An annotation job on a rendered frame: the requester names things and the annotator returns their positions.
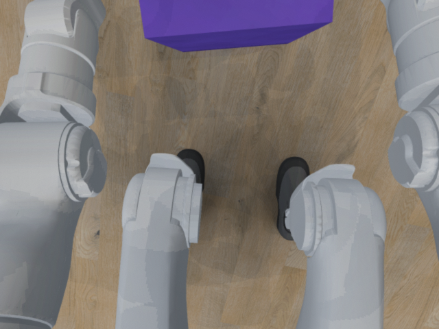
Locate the left robot forearm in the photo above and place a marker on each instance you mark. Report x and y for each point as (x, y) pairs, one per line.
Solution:
(58, 60)

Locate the right robot forearm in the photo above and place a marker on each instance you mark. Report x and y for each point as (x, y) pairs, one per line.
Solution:
(414, 29)

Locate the left robot upper arm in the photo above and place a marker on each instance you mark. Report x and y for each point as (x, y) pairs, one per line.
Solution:
(47, 171)

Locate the left robot foot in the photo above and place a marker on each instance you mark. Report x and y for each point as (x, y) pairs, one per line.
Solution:
(195, 161)

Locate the robot right thigh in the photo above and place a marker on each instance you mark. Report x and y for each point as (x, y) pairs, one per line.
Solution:
(345, 273)

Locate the carton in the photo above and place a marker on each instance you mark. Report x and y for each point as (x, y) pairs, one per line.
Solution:
(200, 25)

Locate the right robot upper arm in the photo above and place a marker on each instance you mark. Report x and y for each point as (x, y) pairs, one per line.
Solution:
(414, 158)

